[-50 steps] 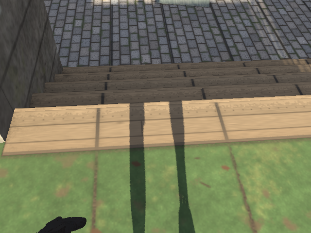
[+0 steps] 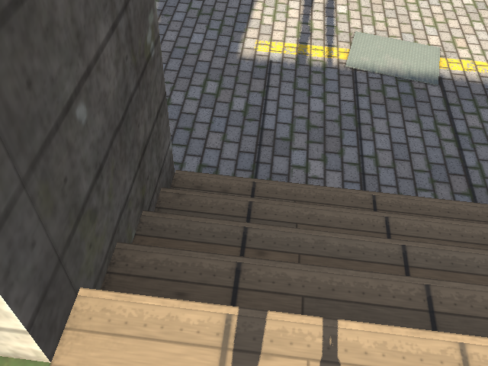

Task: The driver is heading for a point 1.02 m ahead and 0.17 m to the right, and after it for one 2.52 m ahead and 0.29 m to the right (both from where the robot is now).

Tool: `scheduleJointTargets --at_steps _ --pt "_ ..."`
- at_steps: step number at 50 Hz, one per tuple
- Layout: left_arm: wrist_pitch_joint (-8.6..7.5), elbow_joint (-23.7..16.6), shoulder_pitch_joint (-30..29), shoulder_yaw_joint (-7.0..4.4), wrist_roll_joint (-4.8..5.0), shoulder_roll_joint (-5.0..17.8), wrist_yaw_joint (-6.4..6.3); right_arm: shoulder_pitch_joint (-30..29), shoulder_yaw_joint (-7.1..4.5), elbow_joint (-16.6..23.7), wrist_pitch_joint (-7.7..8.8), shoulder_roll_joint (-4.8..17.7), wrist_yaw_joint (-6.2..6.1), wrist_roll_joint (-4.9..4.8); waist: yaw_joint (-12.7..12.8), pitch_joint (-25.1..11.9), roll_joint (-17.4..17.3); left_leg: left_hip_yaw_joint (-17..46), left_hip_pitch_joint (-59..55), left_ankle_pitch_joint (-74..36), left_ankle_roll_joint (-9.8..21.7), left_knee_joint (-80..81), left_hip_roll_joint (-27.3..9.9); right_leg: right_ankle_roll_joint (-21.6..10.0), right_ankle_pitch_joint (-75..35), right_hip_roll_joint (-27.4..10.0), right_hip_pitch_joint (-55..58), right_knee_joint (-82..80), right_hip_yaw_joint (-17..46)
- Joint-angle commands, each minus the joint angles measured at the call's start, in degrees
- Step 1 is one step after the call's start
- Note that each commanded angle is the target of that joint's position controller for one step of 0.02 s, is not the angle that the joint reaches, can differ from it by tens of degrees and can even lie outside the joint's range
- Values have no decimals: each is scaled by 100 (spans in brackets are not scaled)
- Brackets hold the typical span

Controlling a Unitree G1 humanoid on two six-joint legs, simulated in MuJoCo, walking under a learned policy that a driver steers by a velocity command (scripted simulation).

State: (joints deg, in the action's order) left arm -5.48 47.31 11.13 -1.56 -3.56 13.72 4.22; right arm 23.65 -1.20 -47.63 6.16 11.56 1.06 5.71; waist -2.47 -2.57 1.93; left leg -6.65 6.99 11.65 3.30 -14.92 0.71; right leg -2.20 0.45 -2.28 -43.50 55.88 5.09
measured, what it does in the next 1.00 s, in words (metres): walks ahead, turning right: right foot, then left foot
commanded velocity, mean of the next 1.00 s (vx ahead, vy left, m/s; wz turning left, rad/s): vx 0.50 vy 0.00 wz -0.32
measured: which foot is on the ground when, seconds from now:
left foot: down 0.00-0.32, up 0.34-0.68, down 0.70-1.00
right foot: up 0.00-0.26, down 0.28-0.72, up 0.74-1.00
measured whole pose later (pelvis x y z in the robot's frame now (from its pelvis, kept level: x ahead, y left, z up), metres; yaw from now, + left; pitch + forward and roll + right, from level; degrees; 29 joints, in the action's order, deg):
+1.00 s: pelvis +0.56 -0.10 -0.02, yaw -20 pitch +5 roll +1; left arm -4.5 49.1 10.6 -0.1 -5.6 12.7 4.6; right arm 29.9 0.5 -57.5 6.2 9.3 1.2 5.6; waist -5.8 -7.0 1.2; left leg -4.3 15.7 20.2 4.6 -30.9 3.3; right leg 0.4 1.8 -5.6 -47.0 61.1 2.8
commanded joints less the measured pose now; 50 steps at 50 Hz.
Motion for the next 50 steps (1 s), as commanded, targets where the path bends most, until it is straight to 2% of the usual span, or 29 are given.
scheduleJointTargets --at_steps 1,9,13,14,15,16,17,18,19,20,22,25,27,30,32,33,34,35,36,37,38,39,40,41,42,44,47,48,50 --pt "15 -238 -117 16 -11 160 137 -258 -77 318 115 590 98 65 276 129 -559 458 -177 -2206 1160 704 -1606 46 -1000 -211 -464 -505 -91" --pt "170 -609 -1302 16 60 195 137 735 -37 -494 61 793 78 -12 -51 703 -669 -295 -1333 -2788 696 544 -1745 -270 -848 61 -21 -2150 -698" --pt "101 -702 -1022 -190 166 577 11 643 -229 -615 39 1285 -3 -6 391 476 -841 -738 -1670 -5914 409 -586 -1741 -652 259 707 1358 -2388 -1154" --pt "29 -525 -349 -295 229 800 -73 539 -257 -548 50 1396 -9 31 681 115 -723 -888 -1096 -6373 190 -1479 -1515 -829 -151 942 2574 -2324 -1217" --pt "-12 -88 912 -400 207 1059 -192 1032 -82 -527 96 921 -32 186 762 -1070 -271 -742 796 -5341 -376 -3128 -1304 -1467 -986 578 5532 -1421 -461" --pt "27 337 2482 -456 220 1258 -277 967 180 -202 157 534 146 254 1364 -2350 573 -262 3006 -1042 -934 -5047 -453 -2575 -505 -856 8119 -2229 2152" --pt "29 725 3295 -436 106 1181 -269 -223 47 -60 82 795 355 -94 1820 -1993 56 577 3888 1883 -680 -6109 189 -2291 -164 -1351 8080 -3372 3302" --pt "-104 705 2744 -567 98 1370 -288 -1097 10 212 74 711 310 -226 1679 -548 -76 1180 4513 1723 -400 -6320 -140 -1737 603 -1194 6750 -3676 2762" --pt "-167 552 1832 -495 211 1109 -267 -1194 -35 232 87 945 149 -106 1276 35 82 1322 4161 1392 -347 -6072 -435 -1661 768 -977 5233 -3790 2334" --pt "-189 461 1311 -294 260 610 -232 -966 -8 270 68 825 -4 63 778 -99 235 1361 3398 1202 -218 -5694 -551 -1696 521 -781 4148 -3935 1983" --pt "-195 183 518 -121 251 248 -182 -649 165 279 -74 285 -109 25 111 33 83 1239 2266 1276 -186 -5245 -722 -1661 408 -672 2371 -4314 1586" --pt "-259 14 373 -209 108 629 -150 -497 172 145 -190 429 -58 -131 96 234 -65 711 1983 567 -428 -4092 -649 -1361 753 -351 1426 -4546 981" --pt "-260 186 808 -253 20 726 -63 -1043 272 238 -227 237 28 -151 345 381 29 505 1741 -319 -478 -3136 -626 -1267 377 -256 1194 -4492 796" --pt "-161 283 1368 -275 -58 808 109 -1590 276 333 -190 350 127 -142 630 268 213 453 1519 -1288 -469 -2694 -380 -1241 501 -309 1433 -4002 891" --pt "-146 118 1178 -236 -146 789 145 -1319 174 214 -54 620 77 -46 387 138 248 185 880 -1298 -382 -3212 -161 -1152 196 -283 1270 -3523 953" --pt "-160 -29 668 -195 -291 724 101 -349 85 -87 20 793 55 10 -110 63 211 471 303 -1351 -313 -3825 -280 -932 -336 -384 1006 -2888 977" --pt "-175 -237 347 -206 -9 821 61 71 -63 -176 79 1032 -7 -56 -440 22 -178 -36 -290 -406 -287 -3081 51 -934 -824 -96 790 -2345 772" --pt "-236 -176 320 -198 78 783 79 410 -138 -262 111 1282 -46 -246 -619 -57 -479 526 -863 -268 7 -1929 -241 -759 -690 36 809 -1424 848" --pt "-257 -47 1135 -73 31 274 115 1098 -208 -349 132 1617 -88 -253 -488 -927 -1377 2142 -2024 -2183 1207 -1630 -1375 -254 1293 826 574 879 313" --pt "-327 160 2229 -5 -10 -160 36 1115 -66 -208 154 1532 60 -212 47 -1492 -1690 4167 -2304 -4272 2548 -1289 -2457 -10 3699 1127 -253 2618 524" --pt "-218 -64 1861 -137 46 365 -45 766 -171 -291 147 1455 162 -145 38 -627 -1346 5285 -1642 -931 2502 -535 -2705 74 3297 866 -1530 3270 803" --pt "-115 -121 1118 -147 -38 681 -228 31 -60 -140 140 892 147 -260 23 -78 -606 4668 -683 545 2068 -447 -2468 84 2455 388 -1815 3491 780" --pt "-23 -85 954 -60 -156 487 -346 -481 122 -21 121 335 113 -272 154 -259 -43 4129 -91 668 1903 -334 -2139 173 1812 163 -1438 3099 758" --pt "58 -56 961 61 -192 270 -389 -812 183 41 117 135 34 -203 325 -194 -119 3480 489 -83 1757 -185 -1867 290 1387 -86 -953 2557 793" --pt "93 -44 869 126 -226 72 -385 -853 156 -42 94 149 -21 -163 383 -12 -246 2911 901 -376 1580 -219 -1530 342 1371 -178 -650 2149 626" --pt "116 39 746 95 -162 147 -213 -186 100 -360 85 235 -99 -149 119 18 -291 1992 980 -446 1393 -165 -1120 422 1211 -211 -530 1320 158" --pt "96 26 275 123 -143 6 2 792 34 -817 87 432 -2 -27 -85 33 -432 1589 846 -1664 1353 -464 -1069 398 295 -343 -506 257 -402" --pt "82 135 446 174 -256 -72 93 870 36 -849 58 454 8 77 -16 -64 -600 1462 1196 -1619 1274 -798 -953 264 -178 -314 -122 726 -461" --pt "63 104 255 120 -217 121 151 758 75 -843 43 421 34 6 5 20 -551 1489 1347 -1481 1327 -942 -1056 137 -433 -277 -117 622 -535"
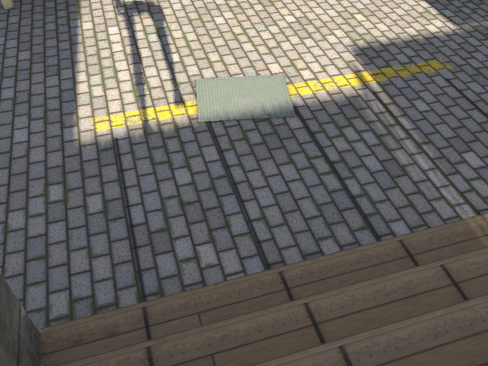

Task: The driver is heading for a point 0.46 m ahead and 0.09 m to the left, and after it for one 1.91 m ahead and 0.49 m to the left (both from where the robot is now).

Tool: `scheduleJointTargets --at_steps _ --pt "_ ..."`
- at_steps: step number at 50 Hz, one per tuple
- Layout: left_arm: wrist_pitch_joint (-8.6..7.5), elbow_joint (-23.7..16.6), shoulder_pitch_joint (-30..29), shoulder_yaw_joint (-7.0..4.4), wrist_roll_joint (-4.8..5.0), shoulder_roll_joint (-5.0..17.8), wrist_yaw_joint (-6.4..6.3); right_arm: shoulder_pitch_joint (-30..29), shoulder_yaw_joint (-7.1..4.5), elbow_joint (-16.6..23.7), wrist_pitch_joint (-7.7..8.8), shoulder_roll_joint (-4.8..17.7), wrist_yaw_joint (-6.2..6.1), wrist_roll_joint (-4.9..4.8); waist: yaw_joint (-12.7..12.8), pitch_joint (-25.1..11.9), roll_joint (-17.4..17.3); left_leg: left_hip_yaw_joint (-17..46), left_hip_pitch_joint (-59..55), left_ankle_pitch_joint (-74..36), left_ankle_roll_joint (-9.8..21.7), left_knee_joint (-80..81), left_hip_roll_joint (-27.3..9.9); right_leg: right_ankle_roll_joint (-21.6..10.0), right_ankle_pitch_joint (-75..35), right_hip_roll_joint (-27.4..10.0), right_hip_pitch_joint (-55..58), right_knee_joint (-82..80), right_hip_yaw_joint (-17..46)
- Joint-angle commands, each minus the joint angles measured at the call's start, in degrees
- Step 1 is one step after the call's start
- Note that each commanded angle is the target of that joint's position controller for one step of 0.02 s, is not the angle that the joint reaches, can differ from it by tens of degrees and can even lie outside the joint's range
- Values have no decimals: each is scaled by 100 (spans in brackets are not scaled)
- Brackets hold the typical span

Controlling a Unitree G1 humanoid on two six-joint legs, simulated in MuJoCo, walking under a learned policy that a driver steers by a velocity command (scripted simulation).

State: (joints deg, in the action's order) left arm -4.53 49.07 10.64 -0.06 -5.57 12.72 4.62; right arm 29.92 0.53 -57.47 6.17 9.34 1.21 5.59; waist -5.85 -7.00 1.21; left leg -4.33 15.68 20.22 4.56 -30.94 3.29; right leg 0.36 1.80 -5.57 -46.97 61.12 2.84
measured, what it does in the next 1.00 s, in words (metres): goes down, turning left: right foot 0.17 m lower, then left foot 0.17 m lower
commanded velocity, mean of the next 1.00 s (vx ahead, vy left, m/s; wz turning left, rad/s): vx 0.37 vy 0.00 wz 0.39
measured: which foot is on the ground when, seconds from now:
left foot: down 0.00-0.30, up 0.32-0.86, down 0.88-1.00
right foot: up 0.00-0.28, down 0.30-0.90, up 0.92-1.00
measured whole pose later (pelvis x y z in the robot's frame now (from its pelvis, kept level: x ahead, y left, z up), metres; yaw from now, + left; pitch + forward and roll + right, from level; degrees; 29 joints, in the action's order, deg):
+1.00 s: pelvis +0.45 +0.06 -0.33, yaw +27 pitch +1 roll -2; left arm -3.1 56.4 23.0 -0.6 -2.4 10.8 2.3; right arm 12.2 -4.2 -52.8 3.8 14.7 3.0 4.3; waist 4.1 -0.4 -1.7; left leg -4.1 19.9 7.1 3.6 -25.6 -0.1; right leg 5.9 49.3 -7.9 -28.1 102.9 -3.8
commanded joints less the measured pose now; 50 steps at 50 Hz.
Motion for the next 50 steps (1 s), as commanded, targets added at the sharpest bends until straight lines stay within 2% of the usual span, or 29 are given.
scheduleJointTargets --at_steps 1,4,7,11,13,14,15,16,17,18,19,21,22,24,27,28,30,31,33,38,41,42,44,45,46,47,48,49,50 --pt "-23 -199 -67 20 -28 220 56 469 -8 -95 64 354 -89 -6 157 556 -485 1772 -738 -1869 1232 360 -1536 -99 -1442 -263 -1072 -457 401" --pt "-48 -285 -874 80 -6 74 -108 1288 136 -230 72 -34 -336 -176 -322 729 -330 1686 -1420 -1205 1013 -466 -1324 33 -2933 -349 -1555 -2419 270" --pt "83 -417 -754 119 -38 73 10 543 169 13 -83 283 -17 -44 28 1113 -509 1340 2143 199 1058 -310 -980 -82 -2862 15 1836 -2160 -446" --pt "177 -747 -1181 210 25 89 -56 670 44 42 -10 713 6 -176 -190 1274 -351 1980 995 614 945 -1286 -1084 2 -1348 50 2209 -3561 -266" --pt "88 -256 -80 59 195 440 -169 467 -39 128 -138 937 2 -278 215 1170 -15 1971 563 489 713 -2510 -771 -72 -2044 24 3283 -4820 -430" --pt "27 126 994 -132 227 768 -240 428 -34 112 -227 1034 130 -202 742 932 214 1655 969 263 520 -3620 -516 -177 -2779 -36 4646 -5088 -776" --pt "32 412 2299 -403 66 1215 -280 901 59 -133 -254 629 384 40 1234 345 680 1531 2052 444 -40 -5585 -201 -708 -3161 -627 6513 -4481 -342" --pt "53 477 2928 -521 -1 1674 -106 2445 160 -519 -149 -235 563 -205 686 -1439 1594 1121 3286 2708 -191 -8392 113 -1901 -7122 -1707 8618 -1738 97" --pt "82 506 3044 -486 -185 1495 39 2049 81 -214 -85 186 676 -396 940 -1588 1065 1105 4382 2654 -303 -9324 38 -2322 -7387 -2249 8543 -1816 802" --pt "128 417 2282 -511 1 1442 -19 631 -4 460 -78 427 608 -387 1062 -658 720 958 5371 1814 -269 -8524 -227 -2150 -3389 -2319 7350 -2851 1427" --pt "143 290 1784 -345 -6 956 -28 141 -10 532 -62 383 420 -360 904 110 208 1255 5322 786 -210 -8282 -564 -1957 -1246 -2319 5800 -3383 1406" --pt "104 298 1596 -77 -167 64 -64 -59 -53 448 -139 315 240 -363 355 939 -5 1273 4247 -336 31 -7210 -1058 -1635 -769 -2087 3342 -3911 811" --pt "-78 269 1285 132 -133 -626 -254 -75 44 392 -175 -31 243 -106 110 1286 -155 1520 3932 -1769 205 -5382 -1450 -1227 -374 -1418 2514 -4128 206" --pt "-287 213 988 129 116 -445 -452 -357 -55 184 -185 118 459 -12 344 1067 -9 1072 2944 -2789 159 -3559 -1188 -1378 -40 -960 1948 -4479 -562" --pt "-276 757 1711 37 -185 159 -449 -452 -140 256 -161 341 638 -57 235 884 125 991 3048 -2882 59 -3780 -1076 -1526 -961 -1291 2296 -3847 -374" --pt "-313 948 1919 147 -163 -225 -540 -929 -89 472 -139 336 583 21 484 896 -150 1598 4035 -3704 31 -2518 -1376 -1369 -745 -1381 3462 -3659 -356" --pt "-302 1268 2483 192 -97 -255 -616 -1478 -68 679 -151 309 467 -68 708 1068 99 1448 4696 -3931 -128 -1941 -1382 -1240 -1397 -1641 4297 -3196 -172" --pt "-281 1115 2224 229 -105 -255 -659 -1441 -47 585 -148 368 481 -125 653 1080 -274 1243 3920 -5021 -190 -1179 -1370 -1070 -1006 -1273 3749 -2856 -814" --pt "-261 1023 1967 305 -214 -277 -609 -1565 -59 631 -245 441 526 -113 517 1144 160 594 2165 -5216 -158 -1380 -1132 -906 -195 -1015 2298 -2888 -1149" --pt "-148 1299 2705 84 -49 145 -789 -3023 -95 1136 -491 448 447 40 1241 1820 34 323 2536 -4109 -149 521 -1196 -622 1122 -1543 3733 -2096 -778" --pt "71 1468 3035 -77 -98 186 -863 -3306 -75 1057 -478 333 349 99 1513 1850 106 174 2210 -3569 -73 1330 -1145 -676 815 -1819 4318 -1976 -455" --pt "101 1476 2950 -134 -77 205 -843 -3101 -131 945 -414 417 299 67 1448 1680 21 112 1718 -3414 -14 1492 -1052 -607 609 -1674 4324 -1579 -619" --pt "191 1291 2276 -169 -192 370 -512 -799 -575 129 -190 1184 125 -74 361 538 -528 -359 -1989 -5471 268 1718 -737 -97 1352 -885 2798 805 -1418" --pt "239 1138 2593 -22 -82 -136 -208 135 -819 50 -199 2070 102 -69 215 -949 -1442 361 -5096 -8154 1016 -81 -1411 410 4186 -90 865 2771 -1744" --pt "204 567 2075 -109 144 88 -25 1069 -921 -115 -293 2411 147 -95 -103 -2317 -1476 1521 -6401 -9103 1781 -647 -2350 625 5526 131 167 4763 -1306" --pt "115 259 1061 -202 385 351 18 1330 -941 -144 -277 2159 92 -62 -455 -1652 -991 1744 -6056 -9394 1770 -532 -2502 716 5564 31 -922 5245 -1043" --pt "-21 -72 713 -125 501 242 -67 814 -924 106 -283 1976 71 -223 -309 -1234 -905 1775 -5024 -8054 1869 -310 -2761 661 5440 -320 -1412 5239 -739" --pt "-113 -210 438 -113 493 357 -204 173 -753 336 -260 1556 138 -267 -55 -491 -420 1710 -3530 -7030 1846 -82 -2835 563 5305 -503 -1476 4738 -529" --pt "-138 -67 842 -73 417 263 -357 -321 -608 461 -259 1239 226 -74 402 106 30 1510 -1420 -6648 1729 144 -2930 452 4485 -744 -384 3699 -64"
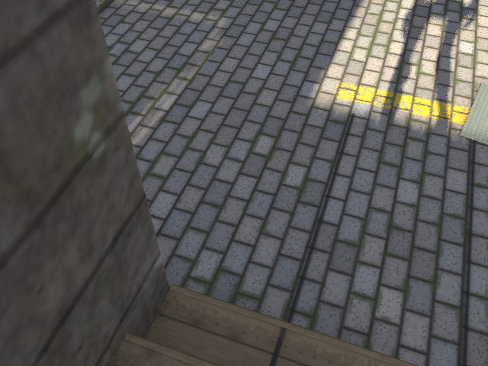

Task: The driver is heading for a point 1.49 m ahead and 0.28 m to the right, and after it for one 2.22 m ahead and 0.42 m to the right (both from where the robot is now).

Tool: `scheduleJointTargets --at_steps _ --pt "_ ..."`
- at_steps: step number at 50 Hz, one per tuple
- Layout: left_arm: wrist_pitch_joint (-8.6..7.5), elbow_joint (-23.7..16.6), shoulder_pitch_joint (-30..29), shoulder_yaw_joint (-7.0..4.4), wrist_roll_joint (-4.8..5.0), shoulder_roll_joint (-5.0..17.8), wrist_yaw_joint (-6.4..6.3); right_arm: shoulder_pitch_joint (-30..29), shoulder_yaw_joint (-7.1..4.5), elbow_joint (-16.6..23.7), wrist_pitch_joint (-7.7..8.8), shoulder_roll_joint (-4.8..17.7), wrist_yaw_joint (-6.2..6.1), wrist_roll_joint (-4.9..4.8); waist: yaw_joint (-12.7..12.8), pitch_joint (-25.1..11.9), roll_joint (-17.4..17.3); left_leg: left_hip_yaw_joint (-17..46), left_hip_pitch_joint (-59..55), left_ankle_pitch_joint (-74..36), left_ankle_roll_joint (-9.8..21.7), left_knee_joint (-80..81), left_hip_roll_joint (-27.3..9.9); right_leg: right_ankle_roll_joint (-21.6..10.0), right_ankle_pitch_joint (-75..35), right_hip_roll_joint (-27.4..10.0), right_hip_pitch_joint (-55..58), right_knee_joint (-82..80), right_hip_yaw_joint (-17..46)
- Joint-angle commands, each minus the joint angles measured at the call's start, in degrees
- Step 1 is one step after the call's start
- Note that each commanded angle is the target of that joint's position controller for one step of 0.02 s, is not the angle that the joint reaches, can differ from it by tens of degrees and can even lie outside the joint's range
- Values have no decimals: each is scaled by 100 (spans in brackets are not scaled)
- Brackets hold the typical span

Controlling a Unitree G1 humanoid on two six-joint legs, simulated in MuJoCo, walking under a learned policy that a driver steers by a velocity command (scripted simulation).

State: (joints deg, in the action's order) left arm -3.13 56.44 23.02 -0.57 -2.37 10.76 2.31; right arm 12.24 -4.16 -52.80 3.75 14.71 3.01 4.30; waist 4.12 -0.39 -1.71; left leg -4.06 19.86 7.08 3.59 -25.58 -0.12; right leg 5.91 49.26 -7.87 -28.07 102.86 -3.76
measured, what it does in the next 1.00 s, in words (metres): goes down, turning right: right foot, then left foot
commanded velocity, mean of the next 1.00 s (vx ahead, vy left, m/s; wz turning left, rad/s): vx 0.02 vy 0.00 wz -0.20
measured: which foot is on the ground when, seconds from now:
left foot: down 0.00-0.38, up 0.40-0.88, down 0.90-1.00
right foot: up 0.00-0.18, down 0.20-1.00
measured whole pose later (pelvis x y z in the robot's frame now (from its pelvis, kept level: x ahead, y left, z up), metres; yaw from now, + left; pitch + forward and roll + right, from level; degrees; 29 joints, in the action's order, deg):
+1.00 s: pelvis +0.07 -0.08 -0.02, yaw -17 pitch +3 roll +0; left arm -3.3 49.5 9.8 0.9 2.1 13.8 9.4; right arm 18.4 0.0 -58.1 1.2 12.0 3.3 1.5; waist -3.0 -2.8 -0.4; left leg 2.5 17.8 23.5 -6.2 -37.5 -5.3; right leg -5.7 19.7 9.0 -21.9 39.7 4.9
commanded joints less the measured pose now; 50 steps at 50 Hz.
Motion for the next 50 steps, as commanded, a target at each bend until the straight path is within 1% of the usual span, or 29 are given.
scheduleJointTargets --at_steps 1,2,3,5,7,8,9,10,11,12,13,14,15,16,18,19,20,21,22,24,25,27,30,35,39,42,45,47,50 --pt "-260 -691 -41 -63 141 451 -251 1336 -69 69 -13 557 87 162 -172 -191 149 1296 -524 -5270 1870 -115 -2440 -113 -512 -290 -1539 -542 454" --pt "-206 -304 744 -24 2 223 -271 1225 81 88 109 191 33 54 105 -79 205 1067 601 -4076 1666 144 -1907 -211 -2368 -301 -971 -1863 655" --pt "-184 -4 1041 -46 -22 82 -128 718 156 367 239 139 50 -98 245 263 144 631 1651 -3144 1511 482 -1413 -296 -3786 -86 -167 -3079 534" --pt "33 212 1092 -63 -193 46 287 22 165 474 249 540 216 -106 515 251 -81 360 2600 -1887 1025 306 -1048 -171 -4881 116 783 -3548 292" --pt "-2 409 1686 -131 -123 232 421 -429 223 551 187 677 331 -96 783 -2 -165 307 3366 -1233 587 -141 -1004 -49 -5077 415 2044 -3348 160" --pt "302 188 887 24 187 -71 -142 -682 225 594 40 375 -80 -602 594 -1158 -487 453 1912 -1472 489 -235 -1412 -297 -5073 688 2256 -3913 -16" --pt "438 13 346 7 175 75 -338 -418 357 537 -48 204 -200 -677 252 -1000 -512 532 1569 -1805 503 -348 -1467 -439 -4519 619 2090 -4352 121" --pt "143 -58 765 -254 104 660 -65 224 419 260 94 536 270 -176 388 553 -20 1065 2088 -1537 519 -627 -1679 -6 -4110 338 1607 -4970 209" --pt "-31 -106 473 -304 76 954 -85 387 152 257 74 1062 372 -190 51 -16 56 954 1355 -1131 588 -965 -1503 -107 -4096 438 1584 -5239 162" --pt "-94 -637 -717 -371 -3 1439 -264 1207 -169 473 -34 1508 187 -383 -907 -297 332 1283 -108 -200 966 -824 -1459 -491 -4966 482 249 -5828 479" --pt "-76 -917 -1507 -344 -123 1193 -465 1509 -227 462 -84 1507 -89 -408 -1241 -380 154 1775 -695 378 1353 -570 -1825 -610 -4481 522 -479 -5638 345" --pt "-11 -980 -1517 -213 -147 618 -641 1565 -195 363 -79 1202 -314 -342 -1251 -508 -322 2312 -1090 570 1620 -307 -2374 -495 -3506 601 -993 -5413 283" --pt "53 -972 -1222 -138 -99 320 -719 1714 -172 317 -62 987 -478 -263 -1241 -433 -620 2805 -1277 282 1864 -232 -2868 -301 -3104 527 -1337 -5069 504" --pt "88 -990 -1034 -122 -57 306 -733 1686 -141 260 -10 747 -639 -208 -1179 -261 -519 2832 -1039 139 1685 -259 -3100 -222 -2714 401 -1381 -4999 678" --pt "49 -737 -51 -217 -17 342 -700 422 -195 477 99 706 -686 -207 -403 -89 -154 1502 668 1009 773 -485 -2360 -345 -3365 649 404 -6040 206" --pt "-96 -517 762 -392 -62 724 -692 -221 -133 823 166 472 -629 -123 35 -326 764 157 1991 2265 57 -1638 -1263 -904 -4596 561 1954 -6843 773" --pt "-332 -469 1748 -606 -259 1584 -665 -738 -46 1398 176 121 -593 -155 428 -638 1996 -334 3759 3616 -593 -3944 -1 -2107 -6344 -701 3403 -8053 3782" --pt "-353 -392 2494 -629 -517 1620 -437 -876 37 1416 197 -81 -608 -401 965 -623 794 1416 4634 3566 -624 -4109 532 -2291 -6380 -1063 4174 -8143 4606" --pt "-222 -413 2297 -653 -531 1437 -175 -705 19 1341 220 -143 -740 -526 703 -200 598 1990 5227 3005 -642 -4284 646 -2251 -6715 -1217 4206 -8000 4375" --pt "42 -918 543 -578 -16 1146 74 -347 -152 1110 262 540 -930 -217 -219 -400 464 1542 4581 1802 -542 -5105 304 -1927 -7107 -892 2783 -7582 3059" --pt "108 -1102 75 -555 97 1055 157 102 -137 977 254 600 -899 -48 -594 -560 446 1162 3851 1380 -592 -5457 84 -1675 -6903 -542 1760 -7525 2445" --pt "6 -1193 -241 -360 -95 724 188 469 -8 981 177 258 -606 -56 -965 -513 478 757 2916 584 -708 -6313 20 -1323 -6349 70 260 -7690 2003" --pt "-208 -1005 150 -313 -70 908 16 510 69 1055 36 232 -408 -187 -704 -371 491 727 2905 480 -872 -6724 45 -1496 -4957 213 148 -7940 1989" --pt "-301 -829 176 21 185 548 269 361 151 862 -120 300 -349 14 -433 -326 663 1080 3512 428 -1225 -6142 -290 -1661 -4599 82 1123 -7377 2537" --pt "-306 -967 -401 174 302 717 388 292 165 646 -151 351 -286 -37 -497 -463 671 1082 2651 719 -1505 -4607 -569 -1623 -4981 43 1106 -7149 2860" --pt "-310 -871 -612 181 439 868 484 448 205 322 -162 242 -121 -124 -614 -334 693 728 1368 1054 -1573 -3090 -651 -1239 -4857 201 670 -7215 2869" --pt "-223 -827 -1006 188 714 831 824 923 340 -77 -186 47 36 -323 -910 -300 585 612 -44 -18 -1428 -1449 -678 -866 -5183 329 468 -7370 2982" --pt "-71 -807 -553 -17 577 1167 811 534 284 -148 -194 488 44 -337 -332 -295 372 601 -165 713 -1094 -946 -405 -780 -3973 506 995 -7833 2798" --pt "-8 -936 -1033 -136 312 1113 632 135 382 -276 -135 147 42 -280 -223 204 26 489 18 1295 -970 -347 -318 -1067 -2679 687 1003 -7973 1971"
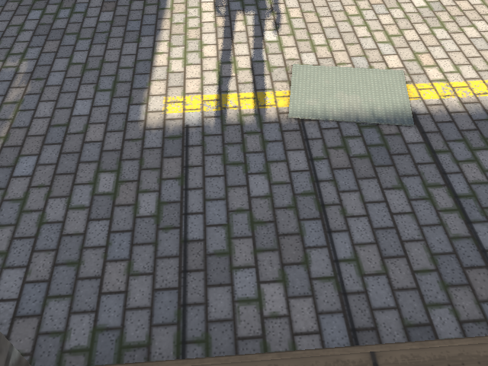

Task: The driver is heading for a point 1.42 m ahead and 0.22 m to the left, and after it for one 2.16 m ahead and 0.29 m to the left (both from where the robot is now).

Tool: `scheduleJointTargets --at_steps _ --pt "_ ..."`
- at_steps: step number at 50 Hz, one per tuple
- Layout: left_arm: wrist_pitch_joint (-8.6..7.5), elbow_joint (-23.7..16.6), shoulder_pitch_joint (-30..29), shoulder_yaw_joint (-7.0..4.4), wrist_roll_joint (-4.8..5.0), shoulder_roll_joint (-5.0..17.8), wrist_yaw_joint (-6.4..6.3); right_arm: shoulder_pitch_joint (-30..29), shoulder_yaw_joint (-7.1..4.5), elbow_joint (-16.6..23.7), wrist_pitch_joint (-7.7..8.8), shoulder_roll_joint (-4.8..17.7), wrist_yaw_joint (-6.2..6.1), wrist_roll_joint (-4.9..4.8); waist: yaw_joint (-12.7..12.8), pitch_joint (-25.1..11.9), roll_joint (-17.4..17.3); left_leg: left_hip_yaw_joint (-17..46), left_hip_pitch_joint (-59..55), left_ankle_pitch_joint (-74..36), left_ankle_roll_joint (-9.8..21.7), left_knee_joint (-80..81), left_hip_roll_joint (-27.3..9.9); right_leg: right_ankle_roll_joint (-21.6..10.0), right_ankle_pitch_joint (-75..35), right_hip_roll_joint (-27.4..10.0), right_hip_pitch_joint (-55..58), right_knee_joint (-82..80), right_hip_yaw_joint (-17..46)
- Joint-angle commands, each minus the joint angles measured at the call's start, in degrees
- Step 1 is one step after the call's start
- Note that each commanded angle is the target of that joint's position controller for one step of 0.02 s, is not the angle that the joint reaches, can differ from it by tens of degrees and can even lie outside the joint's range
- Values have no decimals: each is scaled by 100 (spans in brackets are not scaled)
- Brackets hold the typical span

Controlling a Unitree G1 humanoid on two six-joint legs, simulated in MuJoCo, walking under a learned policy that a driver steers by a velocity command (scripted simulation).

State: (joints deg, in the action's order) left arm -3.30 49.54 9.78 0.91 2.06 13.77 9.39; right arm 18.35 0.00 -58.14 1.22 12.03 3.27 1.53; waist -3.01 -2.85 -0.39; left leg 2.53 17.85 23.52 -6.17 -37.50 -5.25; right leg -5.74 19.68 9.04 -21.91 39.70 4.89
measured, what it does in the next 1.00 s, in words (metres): stands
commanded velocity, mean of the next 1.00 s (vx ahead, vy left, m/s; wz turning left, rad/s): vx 0.00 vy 0.00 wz -0.02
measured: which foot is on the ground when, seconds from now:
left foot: down 0.00-1.00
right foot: down 0.00-1.00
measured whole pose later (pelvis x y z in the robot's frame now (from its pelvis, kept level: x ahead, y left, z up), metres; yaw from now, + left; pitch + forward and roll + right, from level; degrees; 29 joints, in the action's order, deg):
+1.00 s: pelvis +0.00 +0.05 +0.03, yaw +0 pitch -1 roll +0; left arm -0.1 59.4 14.6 -3.2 0.0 13.1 5.4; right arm 12.8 -2.2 -61.5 -0.9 12.3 4.1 1.3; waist -0.1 3.8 -0.1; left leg 0.2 4.2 13.0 -1.8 -18.5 -2.3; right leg -1.7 9.8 4.2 -6.7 18.1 6.1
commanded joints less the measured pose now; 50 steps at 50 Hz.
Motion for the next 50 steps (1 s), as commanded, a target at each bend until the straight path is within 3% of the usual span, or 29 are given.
scheduleJointTargets --at_steps 1,5,7,16,27,50 --pt "-2 -235 172 -290 -136 772 -99 -480 -28 249 135 397 26 -28 437 545 -95 -162 115 -555 60 1018 172 1 190 -904 335 -1603 973" --pt "4 -160 199 -372 -160 717 -173 -326 -54 211 203 499 64 -25 362 134 -96 -371 -270 -1546 295 1127 221 -57 -1838 -668 888 -1374 453" --pt "15 -129 190 -425 -180 741 -213 -373 -85 243 195 576 75 -48 345 6 -102 -423 -403 -1850 331 1147 225 13 -2281 -626 1035 -1327 312" --pt "50 205 333 -546 -153 772 -349 -731 -222 356 46 684 103 -61 283 142 -119 -483 -1048 -1971 452 1491 245 171 -1937 -589 904 -1744 191" --pt "151 566 598 -554 -185 712 -418 -883 -332 311 -52 762 111 -41 295 324 -87 -528 -1297 -2087 532 1812 342 259 -2026 -610 1201 -2096 74" --pt "304 896 846 -520 -204 539 -407 -286 -304 -254 -188 603 71 -19 311 585 0 -572 -1120 -1788 494 2177 473 324 -2114 -634 1698 -2411 -35"
Velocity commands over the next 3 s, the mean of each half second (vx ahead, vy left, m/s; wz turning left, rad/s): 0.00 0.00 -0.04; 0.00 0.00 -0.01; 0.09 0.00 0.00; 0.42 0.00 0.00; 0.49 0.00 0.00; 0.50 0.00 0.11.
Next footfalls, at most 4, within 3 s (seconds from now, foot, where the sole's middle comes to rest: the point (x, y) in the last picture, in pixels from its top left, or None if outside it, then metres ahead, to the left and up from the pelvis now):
1.86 right None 0.30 -0.07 -0.92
2.34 left None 0.59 0.15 -1.09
2.84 right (259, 303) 0.97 -0.07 -1.26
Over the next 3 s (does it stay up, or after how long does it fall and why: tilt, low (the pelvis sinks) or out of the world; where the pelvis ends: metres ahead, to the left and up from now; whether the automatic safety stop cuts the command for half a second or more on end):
stays up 0.89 0.03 -0.49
